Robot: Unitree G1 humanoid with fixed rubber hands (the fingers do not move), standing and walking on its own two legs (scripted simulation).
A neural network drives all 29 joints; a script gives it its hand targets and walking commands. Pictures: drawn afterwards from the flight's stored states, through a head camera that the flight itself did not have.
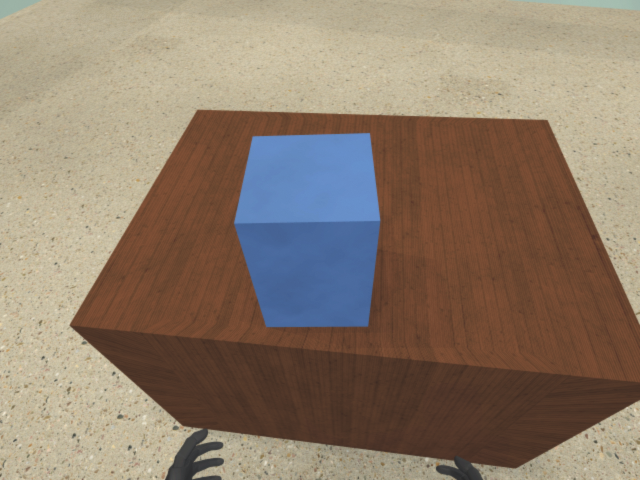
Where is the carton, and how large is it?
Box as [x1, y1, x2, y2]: [234, 133, 379, 326]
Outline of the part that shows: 369,133 252,137 234,224 266,326 367,326 379,228 379,213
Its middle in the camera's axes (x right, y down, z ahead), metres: -0.01 -0.01 +0.62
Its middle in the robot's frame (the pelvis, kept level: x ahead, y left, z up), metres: +0.49 +0.04 +0.00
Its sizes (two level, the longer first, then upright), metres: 0.178 0.175 0.263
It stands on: a pedestal, 0.65 m high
